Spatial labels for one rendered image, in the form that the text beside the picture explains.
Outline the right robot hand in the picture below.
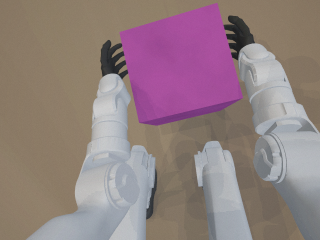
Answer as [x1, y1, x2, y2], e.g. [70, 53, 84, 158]
[223, 15, 255, 60]

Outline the left robot forearm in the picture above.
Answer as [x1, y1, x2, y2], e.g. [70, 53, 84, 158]
[79, 73, 131, 176]

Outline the robot right thigh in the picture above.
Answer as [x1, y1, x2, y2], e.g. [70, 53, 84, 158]
[194, 146, 253, 240]

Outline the robot left foot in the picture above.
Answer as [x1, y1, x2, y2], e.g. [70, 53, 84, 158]
[146, 169, 157, 220]

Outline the robot left upper arm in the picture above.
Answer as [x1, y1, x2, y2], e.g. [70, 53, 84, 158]
[26, 161, 140, 240]

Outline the carton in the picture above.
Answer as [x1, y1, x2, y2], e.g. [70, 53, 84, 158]
[119, 3, 243, 126]

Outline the robot right upper arm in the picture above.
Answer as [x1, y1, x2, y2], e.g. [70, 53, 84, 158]
[253, 131, 320, 240]

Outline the left robot hand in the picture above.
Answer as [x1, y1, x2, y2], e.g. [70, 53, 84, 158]
[100, 40, 128, 79]

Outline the right robot forearm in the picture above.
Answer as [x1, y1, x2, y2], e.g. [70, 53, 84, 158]
[238, 43, 320, 136]

